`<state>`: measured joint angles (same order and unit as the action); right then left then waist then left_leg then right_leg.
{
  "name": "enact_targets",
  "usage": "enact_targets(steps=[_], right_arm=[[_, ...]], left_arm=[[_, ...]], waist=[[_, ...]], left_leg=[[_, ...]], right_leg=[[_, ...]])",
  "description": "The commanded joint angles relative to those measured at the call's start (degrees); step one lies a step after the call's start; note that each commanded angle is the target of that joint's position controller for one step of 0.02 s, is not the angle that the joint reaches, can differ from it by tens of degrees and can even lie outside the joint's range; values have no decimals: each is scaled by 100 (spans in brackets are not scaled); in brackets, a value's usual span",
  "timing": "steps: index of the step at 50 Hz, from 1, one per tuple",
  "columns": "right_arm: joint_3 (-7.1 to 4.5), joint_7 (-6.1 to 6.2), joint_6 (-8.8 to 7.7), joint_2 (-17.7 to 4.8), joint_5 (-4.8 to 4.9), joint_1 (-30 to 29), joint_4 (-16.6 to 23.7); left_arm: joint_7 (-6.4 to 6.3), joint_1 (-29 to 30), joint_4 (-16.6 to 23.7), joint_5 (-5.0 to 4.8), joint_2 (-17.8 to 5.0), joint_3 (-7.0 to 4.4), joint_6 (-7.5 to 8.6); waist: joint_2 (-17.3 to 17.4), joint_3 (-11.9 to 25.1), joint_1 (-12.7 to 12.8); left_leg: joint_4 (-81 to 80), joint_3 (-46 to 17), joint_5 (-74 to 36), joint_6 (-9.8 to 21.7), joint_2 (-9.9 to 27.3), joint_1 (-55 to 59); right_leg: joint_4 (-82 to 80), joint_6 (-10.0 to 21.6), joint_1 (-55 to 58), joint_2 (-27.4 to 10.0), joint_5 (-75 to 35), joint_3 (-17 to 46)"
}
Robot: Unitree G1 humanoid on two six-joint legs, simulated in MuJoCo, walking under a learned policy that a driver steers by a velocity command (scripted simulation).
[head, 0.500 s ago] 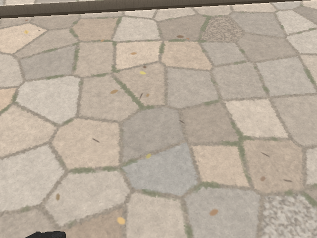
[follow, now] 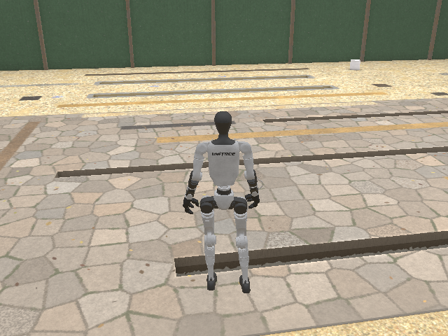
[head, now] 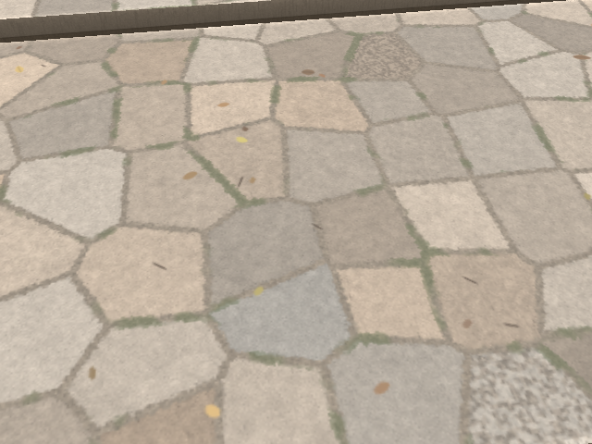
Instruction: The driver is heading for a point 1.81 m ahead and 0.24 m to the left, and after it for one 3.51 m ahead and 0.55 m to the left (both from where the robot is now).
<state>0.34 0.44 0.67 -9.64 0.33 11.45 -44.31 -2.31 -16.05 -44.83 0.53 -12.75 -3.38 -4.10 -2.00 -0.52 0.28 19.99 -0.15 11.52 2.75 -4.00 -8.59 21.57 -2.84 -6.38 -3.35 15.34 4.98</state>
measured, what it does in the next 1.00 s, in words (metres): stands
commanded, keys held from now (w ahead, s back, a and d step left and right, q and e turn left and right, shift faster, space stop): no key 1.00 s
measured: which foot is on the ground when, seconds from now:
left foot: down 0.00-1.00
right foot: down 0.00-1.00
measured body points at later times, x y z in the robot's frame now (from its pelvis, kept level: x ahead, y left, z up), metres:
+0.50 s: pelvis -0.02 -0.03 +0.01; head -0.02 -0.04 +0.46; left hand +0.02 +0.21 -0.14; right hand +0.05 -0.29 -0.13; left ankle -0.01 +0.09 -0.74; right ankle -0.04 -0.16 -0.74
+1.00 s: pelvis -0.03 -0.02 +0.01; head -0.02 -0.02 +0.46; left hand -0.03 +0.22 -0.15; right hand +0.04 -0.28 -0.14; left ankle -0.01 +0.09 -0.74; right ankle -0.04 -0.16 -0.74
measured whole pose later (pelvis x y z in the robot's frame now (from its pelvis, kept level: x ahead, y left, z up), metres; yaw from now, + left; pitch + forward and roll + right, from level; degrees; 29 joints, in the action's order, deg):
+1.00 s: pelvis -0.03 -0.02 +0.01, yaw +1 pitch -1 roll +0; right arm 1.9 2.1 1.2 -14.5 -0.1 11.7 -57.5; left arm -1.7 -17.6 -60.0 0.7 -11.2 -0.9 -2.7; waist 0.4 -0.9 -0.6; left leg 17.2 -2.2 7.6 0.5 -0.7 -9.2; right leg 15.0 -1.2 -5.0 -0.2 9.6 3.3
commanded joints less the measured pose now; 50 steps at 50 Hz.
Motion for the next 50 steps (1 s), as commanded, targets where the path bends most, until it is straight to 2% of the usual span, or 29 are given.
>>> enact_targets(steps=[1, 3, 6, 7, 16, 20, 21, 25, 36, 50], right_arm=[[-211, 48, -69, -748, -93, -161, 320], [-183, 80, -5, -698, -90, -127, 238], [-170, 99, 70, -783, -91, -64, 123], [-165, 88, 70, -819, -102, -88, 80], [-119, 160, 57, -1023, -86, 15, -354], [-98, 173, 17, -1080, -93, 35, -527], [-114, 209, 33, -1148, -85, -95, -529], [-77, 242, 34, -1116, -74, -32, -681], [-10, 223, 20, -1157, -61, 32, -975], [35, 175, 3, -1156, -40, 85, -1141]], left_arm=[[41, -93, 136, -60, -509, -120, 121], [67, -78, 55, 7, -458, -94, 162], [77, -119, -79, -18, -519, -88, 200], [107, -126, -101, 19, -484, -83, 199], [116, -66, -430, -14, -500, -46, 224], [114, -48, -572, -5, -463, -17, 205], [95, -191, -697, 17, -454, -12, 177], [79, -171, -834, 14, -439, 14, 162], [74, -313, -1181, 12, -416, 91, 171], [41, -510, -1434, 15, -399, 163, 168]], waist=[[-152, 145, -76], [-135, 177, -85], [-124, 172, -97], [35, 176, -48], [83, -59, -50], [76, -110, -50], [93, -116, -15], [99, -140, -63], [177, -140, -97], [191, -146, -90]], left_leg=[[-461, -534, -989, 243, 545, 392], [-428, -465, -1201, 236, 543, 425], [-484, -431, -1009, 171, 563, 422], [-450, -418, -912, 143, 546, 442], [-541, -399, -505, -27, 590, 240], [-560, -398, -434, -54, 601, 179], [-526, -369, -387, -59, 568, 127], [-523, -363, -345, -44, 567, 111], [-519, -364, -357, 28, 548, 164], [-589, -442, -497, 116, 532, 247]], right_leg=[[-442, 471, -211, -124, -1574, 99], [-565, 448, -125, -107, -1847, 103], [-666, 503, -40, -93, -1909, 98], [-708, 513, -75, -104, -1854, 105], [-976, 591, -108, -17, -1531, 86], [-1051, 612, -106, 24, -1396, 72], [-1054, 591, -87, 80, -1234, 15], [-1080, 574, -163, 130, -1095, -12], [-1039, 530, -286, 218, -995, -91], [-954, 438, -375, 235, -933, -160]])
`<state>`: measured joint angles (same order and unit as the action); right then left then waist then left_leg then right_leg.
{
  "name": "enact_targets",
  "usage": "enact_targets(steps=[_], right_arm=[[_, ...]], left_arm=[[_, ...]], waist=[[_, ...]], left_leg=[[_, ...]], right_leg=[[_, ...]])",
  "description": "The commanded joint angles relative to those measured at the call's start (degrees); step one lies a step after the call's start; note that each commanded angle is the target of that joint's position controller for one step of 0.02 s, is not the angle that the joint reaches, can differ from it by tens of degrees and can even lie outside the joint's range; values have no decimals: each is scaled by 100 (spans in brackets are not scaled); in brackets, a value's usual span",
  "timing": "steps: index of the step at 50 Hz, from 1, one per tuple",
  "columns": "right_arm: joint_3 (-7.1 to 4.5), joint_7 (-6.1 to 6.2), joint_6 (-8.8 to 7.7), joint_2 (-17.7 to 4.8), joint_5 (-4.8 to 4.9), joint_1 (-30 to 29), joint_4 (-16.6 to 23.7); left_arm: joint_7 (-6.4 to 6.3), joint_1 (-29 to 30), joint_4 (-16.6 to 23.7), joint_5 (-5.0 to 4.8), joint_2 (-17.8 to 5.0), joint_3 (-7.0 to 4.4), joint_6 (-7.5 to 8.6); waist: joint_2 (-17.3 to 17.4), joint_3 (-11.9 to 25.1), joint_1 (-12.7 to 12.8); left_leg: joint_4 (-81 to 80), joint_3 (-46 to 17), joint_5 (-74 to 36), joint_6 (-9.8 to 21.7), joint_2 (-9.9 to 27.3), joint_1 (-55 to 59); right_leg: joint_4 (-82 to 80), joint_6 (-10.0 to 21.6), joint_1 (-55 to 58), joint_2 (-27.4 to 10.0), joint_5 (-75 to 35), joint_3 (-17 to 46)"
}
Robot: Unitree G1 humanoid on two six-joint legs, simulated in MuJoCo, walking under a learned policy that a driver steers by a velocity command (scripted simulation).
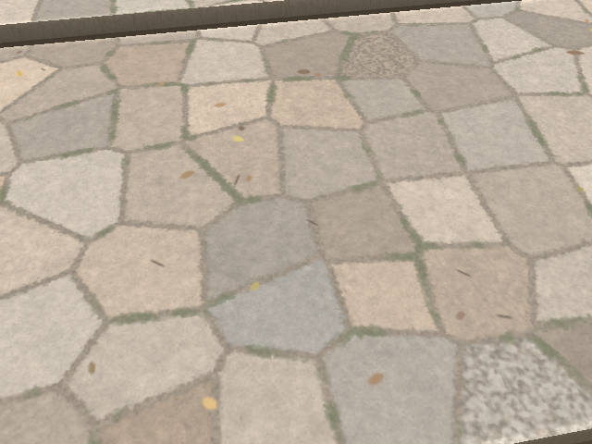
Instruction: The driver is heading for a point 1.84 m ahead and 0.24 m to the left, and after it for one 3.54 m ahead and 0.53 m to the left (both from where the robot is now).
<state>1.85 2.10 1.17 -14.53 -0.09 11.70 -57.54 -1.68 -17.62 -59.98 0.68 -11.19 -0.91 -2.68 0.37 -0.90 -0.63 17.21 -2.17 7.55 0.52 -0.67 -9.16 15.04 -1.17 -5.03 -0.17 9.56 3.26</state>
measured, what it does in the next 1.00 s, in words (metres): walks ahead: right foot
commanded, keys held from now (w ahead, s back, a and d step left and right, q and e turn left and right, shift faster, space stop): no key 0.12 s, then w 0.88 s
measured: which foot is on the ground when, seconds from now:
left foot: down 0.00-0.98, up 1.00-1.00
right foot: down 0.00-0.54, up 0.56-0.96, down 0.98-1.00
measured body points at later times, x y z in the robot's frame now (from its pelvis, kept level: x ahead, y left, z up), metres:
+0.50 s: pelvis +0.07 +0.00 -0.01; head +0.06 -0.01 +0.44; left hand +0.04 +0.26 -0.15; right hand +0.13 -0.26 -0.15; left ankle +0.03 +0.10 -0.75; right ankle -0.02 -0.14 -0.75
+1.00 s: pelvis +0.38 -0.10 -0.08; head +0.43 -0.09 +0.36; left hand +0.64 +0.12 -0.16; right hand +0.26 -0.38 -0.19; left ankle +0.04 +0.09 -0.73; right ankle +0.61 -0.22 -0.76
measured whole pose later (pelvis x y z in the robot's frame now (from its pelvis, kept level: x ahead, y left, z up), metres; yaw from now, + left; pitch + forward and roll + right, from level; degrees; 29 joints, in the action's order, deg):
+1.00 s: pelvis +0.38 -0.10 -0.08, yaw -2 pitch +3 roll -1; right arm -3.9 1.4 -4.2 -16.2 0.3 32.1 -58.2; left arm 2.5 4.0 -42.0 -0.5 -14.5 -1.2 7.6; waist -0.4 -2.7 -1.3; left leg 14.5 3.4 32.3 -4.3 9.0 23.1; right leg 36.3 3.1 -42.9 1.4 0.1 -0.6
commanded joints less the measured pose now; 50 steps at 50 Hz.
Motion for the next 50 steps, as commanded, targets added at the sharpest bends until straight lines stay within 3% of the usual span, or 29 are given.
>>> enact_targets(steps=[1, 6, 10, 13, 16, 20, 21, 23, 26, 27, 28, 29, 30, 32, 34, 35, 36, 37, 38, 40, 41, 42, 43, 44, 45, 47, 48, 49, 50], right_arm=[[-115, 7, -47, -665, 2, 66, 174], [-113, -6, -48, -655, 7, 93, 143], [-172, 36, -37, -821, 58, 76, 117], [-204, -16, -113, -824, 91, 83, 177], [-211, -26, -143, -735, 120, 5, 302], [-143, -62, -320, -388, 48, 248, 230], [-142, -78, -412, -374, 26, 326, 212], [-144, -154, -587, -381, 83, 416, 186], [-331, -198, -744, -565, 261, 1329, -88], [-528, -218, -760, -1070, 311, 2081, -246], [-711, -246, -746, -1523, 319, 2917, -369], [-629, -219, -777, -1200, 205, 2596, -213], [-579, -215, -778, -920, 110, 2193, -60], [-508, -277, -715, -643, 187, 1541, 210], [-532, -188, -654, -724, 289, 1513, 307], [-626, -112, -694, -904, 181, 2103, 122], [-659, -64, -712, -979, 186, 2283, 65], [-591, -19, -800, -672, 225, 2692, -107], [-572, -8, -880, -589, 244, 2922, -148], [-606, 126, -842, -634, 251, 2474, -12], [-625, 158, -767, -763, 363, 2196, 102], [-642, 196, -726, -834, 356, 2344, 91], [-612, 161, -741, -930, 326, 1741, 440], [-698, 136, -834, -1293, 297, 1610, 493], [-754, 121, -887, -1457, 274, 1344, 517], [-853, -9, -812, -1531, 230, 1394, 396], [-893, -74, -654, -1605, 62, 1779, 331], [-801, -98, -519, -1402, -96, 1996, 304], [-526, -179, -563, -488, -190, 2664, 479]], left_arm=[[-25, -363, 68, 0, -554, -81, 28], [-40, -414, 14, -3, -549, -70, 34], [-66, -458, 10, -19, -507, -71, 80], [-14, -412, 133, -27, -497, -94, 283], [63, -531, 136, -58, -536, -131, 454], [64, -587, 225, -192, -995, -286, 488], [53, -640, 247, -222, -1237, -362, 480], [60, -726, 275, -278, -1202, -391, 462], [48, 74, 514, -324, -1057, -353, 526], [70, 498, 739, -250, -791, -268, 637], [94, 644, 845, -105, -679, -227, 797], [104, 567, 870, -167, -772, -257, 944], [153, 388, 805, -351, -890, -276, 990], [187, 427, 800, -356, -805, -256, 971], [227, 658, 865, -258, -659, -230, 917], [283, 786, 804, -211, -572, -227, 944], [310, 837, 899, -226, -591, -226, 956], [298, 1685, 1269, -425, -716, -263, 1013], [252, 2077, 1503, -500, -608, -202, 1047], [196, 2413, 1601, -401, -757, -217, 1011], [195, 2339, 1725, -350, -774, -180, 994], [318, 2743, 1879, -280, -743, -153, 1010], [517, 2695, 2039, -90, -472, 17, 1069], [602, 2833, 2039, -42, -256, 27, 1105], [605, 2609, 2088, -60, -384, 7, 1161], [444, 2241, 2136, -86, -930, -139, 1107], [392, 1731, 2065, -141, -1323, -297, 1096], [315, 673, 1723, -204, -1732, -509, 957], [314, -292, 1462, -68, -2126, -598, 897]], waist=[[-46, -108, 1], [-48, -105, 3], [257, -231, 76], [417, -401, 145], [102, -427, 207], [-850, -646, 155], [-909, -673, 150], [-877, -618, 130], [-683, -459, -426], [253, -254, -676], [1348, 0, -1016], [991, -5, -724], [442, -286, -414], [-67, -610, -90], [130, -631, -114], [173, -463, -329], [113, -566, -262], [449, -1022, -441], [762, -1349, -481], [614, -1761, -254], [401, -1693, -70], [256, -1679, -228], [-296, -1359, -12], [-66, -871, -12], [255, -951, 259], [1203, -542, 597], [1387, -236, 832], [1430, 465, 1181], [652, 1499, 941]], left_leg=[[-315, -246, -111, 345, 198, 310], [-330, -267, -173, 366, 192, 345], [-774, -538, 2070, 526, 231, 62], [-935, -908, 2630, 771, 477, -10], [-600, -776, 2371, 778, 354, -80], [690, 162, 1571, 482, -323, -455], [913, 267, 1432, 446, -360, -730], [1111, 355, 1374, 449, -231, -939], [495, 56, 788, 638, -100, 512], [135, -970, 333, 987, 421, 1579], [-328, -2600, -365, 1683, 1470, 2983], [-339, -3096, -1263, 2034, 2115, 3065], [-389, -2670, -1425, 2049, 2200, 2786], [-761, -1894, -957, 1589, 1992, 2096], [-981, -1267, -974, 1390, 1588, 1575], [-828, -1312, -1234, 1561, 1719, 1933], [-790, -1280, -1163, 1548, 1809, 2009], [-931, -1262, -438, 1257, 1818, 2715], [-1168, -1457, 92, 1252, 2031, 2989], [-1646, -1004, 519, 1038, 1810, 2377], [-1839, -622, 693, 902, 1412, 1608], [-1942, -412, 755, 876, 1421, 1116], [-2418, 265, 564, 700, 1145, -974], [-2840, 162, 445, 755, 1321, -1282], [-2823, 503, -101, 653, 1218, -1087], [-1534, 922, -3437, 367, 1227, 427], [-288, 862, -4776, 261, 1436, 1104], [1483, 895, -5613, 111, 1265, 1559], [3326, 396, -3926, 68, 1117, -651]], right_leg=[[-297, 265, -513, -84, -355, 9], [-279, 242, -524, -92, -363, -4], [22, 271, -666, 166, 1102, -306], [230, 444, -906, 120, 1273, -307], [45, 621, -793, -45, 1420, -92], [-745, 1016, -482, -628, 2070, 936], [-750, 1184, -165, -846, 1808, 1240], [-586, 1442, 192, -1225, 721, 1496], [531, 1174, -789, -719, -637, 566], [1965, 792, -1821, -7, -917, -260], [3845, 499, -3560, 391, 622, -494], [5018, 600, -4316, 208, 2183, 81], [5553, 720, -4587, -153, 2056, 358], [4958, 733, -4575, -695, 1380, 239], [4305, 402, -4097, -619, 831, -106], [5247, 210, -4466, -441, 617, -354], [5367, 160, -4988, -574, 458, -173], [5187, 178, -6229, -657, 638, 221], [5246, 169, -6974, -752, 839, 316], [4534, 100, -6848, -710, 104, 101], [3573, 86, -5968, -580, -499, -47], [3152, 78, -5396, -529, -1257, -300], [2094, 219, -2585, -354, -2993, -422], [2475, 173, -1233, -71, -3262, -595], [2620, 292, -1067, -9, -3274, -544], [2408, 544, -1270, 240, -1854, -752], [2026, 774, -1165, 349, -1143, -789], [1545, 939, -445, 414, -623, -857], [2836, 1581, 2390, -677, -1678, 264]])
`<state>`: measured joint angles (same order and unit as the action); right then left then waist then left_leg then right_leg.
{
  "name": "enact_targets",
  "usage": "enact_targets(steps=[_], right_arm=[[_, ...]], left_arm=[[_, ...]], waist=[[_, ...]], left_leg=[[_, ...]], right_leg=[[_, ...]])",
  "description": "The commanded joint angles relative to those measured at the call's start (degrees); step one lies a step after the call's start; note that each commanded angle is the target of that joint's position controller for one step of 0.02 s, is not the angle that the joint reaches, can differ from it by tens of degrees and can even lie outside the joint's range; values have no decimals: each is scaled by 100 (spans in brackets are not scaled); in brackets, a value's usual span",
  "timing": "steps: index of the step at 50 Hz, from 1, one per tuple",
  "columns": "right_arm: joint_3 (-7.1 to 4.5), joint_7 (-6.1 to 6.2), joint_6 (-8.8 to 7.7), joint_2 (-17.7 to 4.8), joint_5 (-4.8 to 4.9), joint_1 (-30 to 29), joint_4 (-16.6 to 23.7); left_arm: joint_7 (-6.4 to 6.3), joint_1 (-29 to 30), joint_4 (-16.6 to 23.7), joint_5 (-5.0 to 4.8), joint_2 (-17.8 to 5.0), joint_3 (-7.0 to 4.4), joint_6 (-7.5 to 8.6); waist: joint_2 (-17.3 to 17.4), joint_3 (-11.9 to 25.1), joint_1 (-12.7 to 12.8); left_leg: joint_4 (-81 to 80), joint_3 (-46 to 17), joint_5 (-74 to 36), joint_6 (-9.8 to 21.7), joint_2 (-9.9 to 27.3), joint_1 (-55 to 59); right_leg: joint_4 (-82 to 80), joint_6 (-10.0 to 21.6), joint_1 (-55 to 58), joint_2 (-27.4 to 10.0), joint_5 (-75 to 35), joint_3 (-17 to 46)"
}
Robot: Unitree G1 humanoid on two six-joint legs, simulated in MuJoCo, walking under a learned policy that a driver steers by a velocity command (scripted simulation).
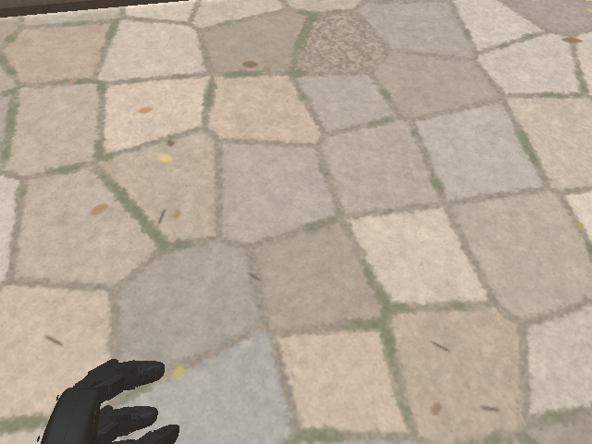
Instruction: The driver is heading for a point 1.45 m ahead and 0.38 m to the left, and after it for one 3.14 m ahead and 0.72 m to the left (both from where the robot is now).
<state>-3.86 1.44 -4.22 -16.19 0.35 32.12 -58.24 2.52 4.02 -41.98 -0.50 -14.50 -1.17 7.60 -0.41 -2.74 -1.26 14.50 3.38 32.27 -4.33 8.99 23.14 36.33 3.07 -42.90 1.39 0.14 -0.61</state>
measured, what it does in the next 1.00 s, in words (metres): walks ahead: left foot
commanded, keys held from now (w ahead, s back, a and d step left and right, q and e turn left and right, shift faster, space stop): w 0.96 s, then w+q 0.04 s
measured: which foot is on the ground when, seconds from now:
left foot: up 0.00-0.58, down 0.60-1.00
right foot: down 0.00-0.62, up 0.64-1.00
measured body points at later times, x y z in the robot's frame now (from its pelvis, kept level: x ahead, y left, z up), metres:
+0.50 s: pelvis +0.29 -0.01 +0.08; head +0.29 +0.01 +0.53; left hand +0.31 +0.25 -0.07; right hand +0.44 -0.26 -0.02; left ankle +0.46 +0.14 -0.61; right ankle +0.23 -0.12 -0.67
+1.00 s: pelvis +0.56 +0.06 +0.08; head +0.58 +0.07 +0.53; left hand +0.74 +0.30 -0.03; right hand +0.55 -0.20 -0.05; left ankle +0.46 +0.14 -0.67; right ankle +0.76 -0.10 -0.61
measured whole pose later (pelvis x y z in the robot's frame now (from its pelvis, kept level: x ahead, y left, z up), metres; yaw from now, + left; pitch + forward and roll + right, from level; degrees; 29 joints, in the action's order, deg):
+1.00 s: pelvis +0.56 +0.06 +0.08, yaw +2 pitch +1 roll +1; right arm -1.0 -0.6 -5.7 -12.8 0.1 24.4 -52.3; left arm 2.3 -4.1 -49.1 -1.0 -15.1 -1.2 4.9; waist -2.7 -0.6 -4.1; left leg 8.6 3.7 13.1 3.0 -3.1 3.6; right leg 37.3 0.4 -38.0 -6.6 -3.4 0.1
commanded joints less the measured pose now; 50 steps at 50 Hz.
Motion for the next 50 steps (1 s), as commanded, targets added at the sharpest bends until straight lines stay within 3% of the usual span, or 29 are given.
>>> enact_targets(steps=[1, 2, 3, 4, 5, 6, 7, 8, 9, 10, 11, 13, 15, 17, 20, 23, 27, 29, 30, 31, 32, 33, 34, 35, 37, 40, 44, 46, 50], right_arm=[[396, -257, -161, 522, -76, 1394, 713], [217, -257, -245, -120, 306, 617, 541], [113, -250, -174, -467, 420, -9, 767], [141, -192, -171, -539, 334, -476, 872], [-62, -194, -192, -948, 310, -1091, 959], [-70, -177, -71, -675, 313, -939, 780], [1, -191, 14, -443, 322, -785, 765], [57, -191, 46, -256, 249, -753, 879], [202, -197, 59, -5, 125, -896, 1104], [272, -229, 62, 12, 48, -1079, 1235], [323, -225, 51, 0, 3, -1163, 1365], [221, -188, 48, -431, -106, -1451, 1277], [193, -120, 29, -533, -131, -1743, 1306], [204, -146, 29, -478, -133, -2106, 1290], [211, -236, -21, -325, 13, -2674, 1377], [219, -296, -15, -203, 74, -2834, 1400], [138, -308, -56, -460, 103, -2818, 1446], [-8, -334, -150, -686, 54, -2063, 1231], [-168, -307, -191, -961, 51, -1114, 938], [-297, -253, -191, -1524, -19, -301, 821], [-289, -291, -182, -1763, -74, -172, 775], [-115, -339, -258, -1092, -58, -287, 872], [-31, -357, -313, -815, -41, -709, 963], [11, -356, -302, -751, -37, -1080, 1060], [126, -326, -322, -541, -84, -1313, 1101], [136, -281, -366, -565, -32, -1152, 1016], [72, -220, -279, -696, -21, -964, 952], [66, -183, -228, -677, -81, -852, 908], [11, -159, -158, -706, 36, -406, 715]], left_arm=[[32, -3208, -652, 53, -1929, -607, -104], [34, -3766, -776, 237, -1377, -474, -124], [94, -3083, -646, 344, -1052, -379, -119], [95, -2510, -510, 235, -976, -344, -111], [33, -2097, -536, 157, -906, -346, 23], [2, -2233, -815, 182, -739, -323, 0], [10, -2207, -1017, 231, -576, -267, -44], [-2, -2033, -991, 188, -262, -128, -36], [-27, -1740, -1067, 65, -208, -74, -73], [-79, -1715, -1082, 53, -86, -21, -93], [-130, -1450, -934, 74, -307, -59, -114], [-186, -1336, -865, 294, -533, -72, 38], [-208, -1599, -999, 187, -793, -107, 95], [-232, -2060, -1215, 119, -886, -110, 33], [-205, -2444, -1379, 76, -889, -100, -101], [-190, -2395, -1373, -26, -1053, -145, -181], [-107, -2364, -1426, -116, -1160, -193, -317], [-116, -2100, -1349, -97, -1172, -190, -403], [-98, -2062, -1269, -40, -964, -120, -433], [-104, -2048, -1023, 129, -589, 37, -404], [-74, -2506, -930, 76, -52, 165, -241], [-52, -2308, -1017, -113, -532, 54, -123], [-28, -1858, -901, -266, -834, -35, -44], [-66, -1663, -846, -233, -845, -32, -37], [-85, -1508, -762, -144, -800, -69, -80], [-98, -1505, -765, -97, -582, -71, -199], [-78, -905, -505, -55, -482, -75, -249], [-41, -593, -409, -48, -380, -54, -211], [1, -38, -188, -53, -352, -61, -160]], waist=[[-1010, 3484, 515], [-589, 4002, 899], [-543, 3027, 781], [-438, 2264, 631], [-58, 1615, 514], [-542, 1257, 288], [-560, 1118, 39], [-582, 807, -182], [-586, 523, -479], [-673, 267, -438], [-657, 138, -543], [-372, 398, -375], [-179, 432, -169], [54, 372, 164], [-126, 188, 497], [-321, -144, 520], [-358, -335, 502], [-395, 8, 41], [-234, 647, -329], [779, 1568, -543], [2138, 1965, -160], [1272, 1777, -279], [945, 1142, -219], [670, 808, -92], [642, 521, 68], [519, 246, 108], [326, -239, -37], [323, -343, -136], [318, -437, -354]], left_leg=[[5577, -813, -374, 420, -1053, -5597], [5670, -1574, -319, 641, -1066, -5072], [5833, -1451, -701, 813, -847, -5368], [5694, -1312, -965, 899, -636, -5400], [5653, -1389, -1734, 1092, -406, -5171], [6811, -1104, -1223, 1081, -360, -4953], [7806, -1073, -1257, 1089, -438, -5085], [8344, -1072, -1057, 1119, -356, -5590], [7866, -1184, -1595, 1133, -185, -5851], [7838, -1125, -1568, 1131, -196, -6228], [6854, -1057, -1908, 995, -155, -6163], [6468, -883, -2645, 812, -88, -6160], [5793, -886, -3068, 671, -12, -6633], [4981, -722, -3445, 645, -29, -7029], [3679, -420, -3673, 618, -95, -6997], [2479, -217, -3436, 618, -232, -6219], [1468, -151, -2897, 657, -415, -5665], [980, 36, -2893, 788, -669, -4642], [1055, 11, -2888, 901, -681, -3328], [1089, -1387, -3057, 1241, 517, -1916], [397, -3787, -2159, 2049, 1364, -447], [58, -4075, -1206, 1900, 1348, -831], [56, -3308, -1150, 1655, 1143, -1378], [-50, -2686, -1572, 1533, 919, -1923], [-417, -1910, -2347, 1488, 612, -2549], [-660, -1473, -2832, 1572, 453, -2610], [-981, -1076, -2989, 1663, 393, -2626], [-1039, -747, -3320, 1578, 222, -2818], [-962, -613, -3667, 1572, 292, -2412]], right_leg=[[-527, 2012, 7983, -2234, 1909, 4006], [-1414, 1297, 7259, -1725, 2770, 4133], [-1760, 1127, 6451, -1730, 2759, 3904], [-2056, 1111, 5417, -1586, 2707, 3526], [-2035, 893, 4201, -1403, 2126, 3017], [-2218, 1006, 3460, -1387, 1890, 2695], [-2172, 1088, 2888, -1299, 2237, 2639], [-2424, 1113, 2346, -1461, 2619, 2542], [-2450, 976, 1755, -1374, 2759, 2193], [-2680, 1051, 1492, -1372, 2774, 2049], [-2816, 1174, 1219, -1224, 2536, 1656], [-3064, 1457, 1383, -1319, 1485, 1482], [-3166, 1565, 2069, -1413, 975, 1396], [-3132, 1410, 2966, -1431, 533, 1152], [-3224, 1152, 3743, -1404, 717, 855], [-3315, 948, 3714, -1416, 854, 538], [-3000, 885, 4263, -1622, 678, 605], [-2106, 676, 4390, -1432, -498, 428], [-857, 523, 4054, -1058, -983, 143], [1057, 264, 3094, -645, 450, -134], [2663, 6, 988, 424, 3164, 66], [3496, 123, 476, 127, 3148, 916], [3625, 303, 158, -173, 2581, 928], [3470, 305, 243, -486, 2044, 738], [2959, 228, 659, -766, 1313, 602], [2596, 65, 487, -892, 1106, 404], [1438, -331, -103, -977, 287, 269], [583, -357, 213, -858, -260, 68], [-364, -215, 485, -616, -650, -86]])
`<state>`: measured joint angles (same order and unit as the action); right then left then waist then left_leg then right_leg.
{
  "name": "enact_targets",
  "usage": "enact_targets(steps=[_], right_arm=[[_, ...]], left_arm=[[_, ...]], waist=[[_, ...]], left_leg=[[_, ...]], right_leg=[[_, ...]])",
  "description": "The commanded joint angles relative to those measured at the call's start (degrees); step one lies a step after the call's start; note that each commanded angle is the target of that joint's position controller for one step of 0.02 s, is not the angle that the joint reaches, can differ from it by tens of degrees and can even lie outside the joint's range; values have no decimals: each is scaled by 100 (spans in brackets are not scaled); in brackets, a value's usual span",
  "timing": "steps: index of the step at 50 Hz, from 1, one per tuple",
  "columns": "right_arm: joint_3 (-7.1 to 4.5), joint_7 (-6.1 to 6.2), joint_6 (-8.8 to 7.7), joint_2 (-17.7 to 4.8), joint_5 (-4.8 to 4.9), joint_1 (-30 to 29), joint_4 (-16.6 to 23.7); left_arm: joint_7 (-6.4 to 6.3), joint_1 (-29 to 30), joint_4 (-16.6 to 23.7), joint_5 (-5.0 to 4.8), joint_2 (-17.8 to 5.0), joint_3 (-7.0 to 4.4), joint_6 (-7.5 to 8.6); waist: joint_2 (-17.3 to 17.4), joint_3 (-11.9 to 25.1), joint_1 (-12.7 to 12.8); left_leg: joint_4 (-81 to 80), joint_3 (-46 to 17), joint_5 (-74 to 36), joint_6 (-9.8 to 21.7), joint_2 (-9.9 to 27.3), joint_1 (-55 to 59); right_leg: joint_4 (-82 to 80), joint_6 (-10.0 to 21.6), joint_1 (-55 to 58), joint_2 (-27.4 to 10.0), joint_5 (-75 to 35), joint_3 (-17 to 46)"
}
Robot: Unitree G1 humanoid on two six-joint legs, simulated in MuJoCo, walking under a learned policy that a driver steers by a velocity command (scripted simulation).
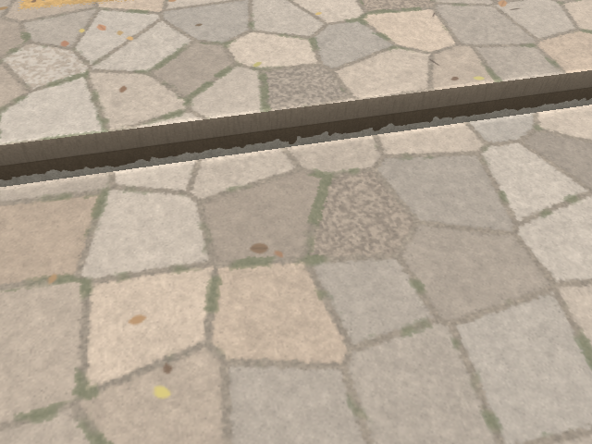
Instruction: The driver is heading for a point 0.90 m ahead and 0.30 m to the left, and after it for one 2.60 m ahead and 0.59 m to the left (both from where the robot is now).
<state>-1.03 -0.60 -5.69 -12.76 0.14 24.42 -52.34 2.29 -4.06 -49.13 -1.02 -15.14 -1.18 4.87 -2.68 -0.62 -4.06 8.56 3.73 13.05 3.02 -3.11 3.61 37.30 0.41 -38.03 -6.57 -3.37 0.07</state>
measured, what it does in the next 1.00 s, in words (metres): walks ahead, turning left: right foot, then left foot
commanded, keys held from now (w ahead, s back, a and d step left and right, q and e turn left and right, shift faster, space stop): w+q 0.94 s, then w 0.06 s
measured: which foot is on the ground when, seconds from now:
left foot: down 0.00-0.16, up 0.18-0.68, down 0.70-1.00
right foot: up 0.00-0.14, down 0.16-0.72, up 0.74-1.00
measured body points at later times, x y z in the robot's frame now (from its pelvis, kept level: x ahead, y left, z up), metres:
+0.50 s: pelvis +0.29 -0.04 +0.00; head +0.30 -0.03 +0.45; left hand +0.26 +0.24 -0.13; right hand +0.51 -0.27 -0.10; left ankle +0.40 +0.16 -0.68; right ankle +0.27 -0.14 -0.75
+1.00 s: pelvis +0.53 +0.10 +0.00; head +0.55 +0.14 +0.45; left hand +0.58 +0.43 -0.09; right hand +0.73 -0.11 -0.10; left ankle +0.48 +0.15 -0.75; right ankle +0.76 +0.00 -0.68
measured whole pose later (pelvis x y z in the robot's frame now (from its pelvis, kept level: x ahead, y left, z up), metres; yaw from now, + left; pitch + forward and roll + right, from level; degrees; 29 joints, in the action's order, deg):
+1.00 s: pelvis +0.53 +0.10 +0.00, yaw +31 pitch +2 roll -1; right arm -4.4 0.1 -3.2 -15.1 0.7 19.8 -41.5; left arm 0.4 -2.4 -43.8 0.4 -17.0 -3.8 5.3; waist -2.1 -2.0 -3.0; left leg 18.9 -4.8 11.0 5.3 -5.5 -9.2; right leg 44.1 -2.9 -37.4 -5.5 3.9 5.0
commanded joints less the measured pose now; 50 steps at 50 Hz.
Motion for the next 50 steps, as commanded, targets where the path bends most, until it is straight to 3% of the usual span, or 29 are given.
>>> enact_targets(steps=[1, 5, 6, 7, 8, 9, 10, 11, 12, 13, 15, 18, 21, 24, 27, 30, 32, 33, 34, 35, 36, 37, 38, 39, 40, 41, 42, 45, 50], right_arm=[[-295, 79, 22, -1065, 84, 403, 72], [-422, 182, 186, -1217, 117, 94, 137], [-458, 196, 237, -1284, 68, -7, 189], [-417, 195, 283, -1181, -6, -89, 238], [-313, 203, 305, -924, -77, -20, 390], [-76, 164, 201, 54, -38, 922, 466], [-142, 156, 112, -371, 150, 834, 367], [-293, 158, 82, -875, 275, 236, 527], [-327, 178, 79, -998, 246, -183, 631], [-362, 183, 108, -954, 176, -356, 657], [-400, 151, 291, -727, 155, -137, 622], [-401, 156, 470, -579, 120, -376, 821], [-416, 135, 438, -599, 102, -854, 1024], [-359, 3, 351, -498, 98, -1401, 1171], [-304, -118, 334, -423, 101, -2013, 1439], [-324, -224, 340, -511, 126, -2285, 1680], [-402, -259, 368, -669, 121, -2108, 1756], [-493, -249, 386, -829, 125, -1741, 1701], [-637, -215, 393, -1056, 135, -982, 1518], [-859, -112, 429, -1472, 140, 8, 1250], [-996, -30, 436, -2190, 165, 105, 1203], [-878, -93, 305, -2012, 90, 131, 1472], [-742, -145, 214, -1562, 43, 20, 1419], [-689, -143, 164, -1383, 61, -234, 1417], [-633, -132, 154, -1193, 70, -665, 1482], [-561, -108, 152, -1004, 34, -955, 1575], [-542, -86, 151, -983, -3, -1058, 1640], [-595, 17, 118, -1187, 53, -904, 1604], [-587, 144, 165, -1165, 70, -576, 1445]], left_arm=[[48, 899, 611, -15, -312, -71, 137], [29, 579, 659, 0, -641, -201, 189], [0, 158, 565, 4, -751, -272, 192], [-55, -675, 340, 12, -1025, -416, 182], [-125, -1690, 159, 127, -1376, -521, 158], [-129, -2077, 77, 213, -1863, -641, 114], [-99, -2016, 103, 171, -1306, -499, 122], [-106, -1556, 188, 121, -955, -410, 139], [-120, -1154, 260, 114, -766, -359, 134], [-118, -844, 249, 145, -598, -318, 140], [-107, -565, 214, 231, -479, -311, 184], [-141, -528, 139, 202, -646, -385, 251], [-238, -608, 87, 206, -789, -438, 245], [-295, -739, 89, 179, -930, -480, 189], [-322, -1095, 1, 116, -1074, -533, 70], [-309, -1261, -61, 21, -1146, -577, -80], [-320, -1121, -16, -27, -1295, -623, -155], [-325, -1035, 20, -53, -1368, -646, -194], [-326, -915, 47, -99, -1356, -638, -232], [-333, -948, 85, -50, -1194, -570, -213], [-294, -1318, 386, 203, -378, -328, -109], [-222, -1097, 534, 69, -475, -272, 150], [-161, -431, 702, -167, -882, -378, 298], [-159, -327, 735, -164, -824, -346, 378], [-208, -374, 637, -16, -814, -363, 391], [-223, -479, 581, 67, -903, -421, 333], [-207, -560, 573, 84, -914, -444, 250], [-224, -430, 651, 178, -665, -405, 89], [-147, 474, 875, 131, -392, -271, 103]], waist=[[559, -676, -47], [721, -330, 353], [896, -16, 586], [882, 518, 1004], [515, 1381, 1331], [-1168, 2182, 838], [-1236, 2331, 994], [-798, 1383, 955], [-283, 865, 845], [-123, 494, 683], [-364, 219, 367], [-214, -121, 269], [-14, -269, 332], [109, -310, 534], [210, -480, 799], [117, -531, 828], [-77, -259, 604], [-172, 24, 361], [-125, 422, -92], [158, 943, -551], [1677, 1195, -59], [1403, 2165, -112], [847, 1574, -315], [677, 1033, -128], [339, 703, 140], [396, 548, 346], [474, 498, 460], [377, 342, 504], [726, 68, 124]], left_leg=[[-288, -720, -1839, 820, 1601, -249], [413, -912, -2899, 571, 1802, 375], [909, -909, -3640, 509, 1736, 327], [1921, -768, -3880, 352, 1421, 69], [3559, -596, -2511, 167, 1083, -1103], [5653, -500, 941, -253, 33, -3455], [6588, -1178, 1980, -231, 132, -4063], [6892, -1161, 1641, -176, 464, -4504], [6763, -1005, 1142, -161, 777, -4417], [6456, -967, 782, -166, 960, -4164], [6134, -974, 492, -140, 1211, -3537], [5845, -945, 146, -190, 1321, -3807], [5017, -994, -739, -246, 1282, -4191], [3945, -641, -1446, -207, 1176, -4150], [3306, -356, -1444, -141, 1105, -4367], [2960, -143, -949, 18, 961, -4447], [2889, 144, -383, 219, 647, -3911], [2868, 321, -147, 350, 399, -3356], [2552, 458, -332, 537, 95, -2303], [2295, 43, -594, 788, 93, -607], [1962, -2795, -146, 1616, 1586, 1182], [938, -5280, 726, 2299, 2330, 1912], [722, -4600, 400, 1919, 2206, 1683], [796, -3771, -73, 1702, 1971, 964], [807, -3149, -639, 1502, 1716, 161], [714, -2730, -1173, 1397, 1535, -440], [592, -2598, -1412, 1386, 1452, -801], [408, -2144, -1935, 1417, 1273, -1339], [386, -1577, -1200, 1019, 905, -1616]], right_leg=[[-637, 87, -48, 210, -302, -68], [-963, 197, 600, 398, 243, 83], [-915, 260, 1257, 549, 452, -26], [-960, 380, 2369, 621, 460, -122], [-646, 653, 4163, -233, 633, 689], [-1102, 1518, 6218, -1667, 1725, 3294], [-1958, 1527, 6070, -1735, 2480, 4323], [-2039, 1215, 5294, -1596, 2633, 3394], [-2136, 1039, 4433, -1410, 2262, 2577], [-2323, 953, 3639, -1198, 1801, 1936], [-2688, 911, 2750, -943, 1393, 1067], [-3065, 1070, 2428, -965, 1019, 410], [-3148, 1064, 2634, -886, 541, -143], [-3111, 958, 3012, -786, 222, -668], [-3014, 949, 3628, -969, 78, -881], [-2660, 831, 4247, -1108, -456, -1056], [-2002, 695, 4448, -1114, -2085, -1239], [-1354, 623, 4464, -1064, -2988, -1327], [-285, 482, 4195, -883, -3413, -1486], [1237, 218, 3154, -657, -2463, -1530], [3321, -146, 620, 238, 2276, -1381], [4343, -167, -421, 864, 3863, 152], [4368, -22, -1010, 553, 3360, 494], [3918, 98, -976, 306, 2851, 465], [3399, 92, -596, 87, 2500, 474], [3010, 65, -157, -51, 2276, 500], [2819, 16, 137, -77, 2150, 499], [2014, -255, 277, 35, 1697, 346], [-75, -383, 580, 341, -139, 223]])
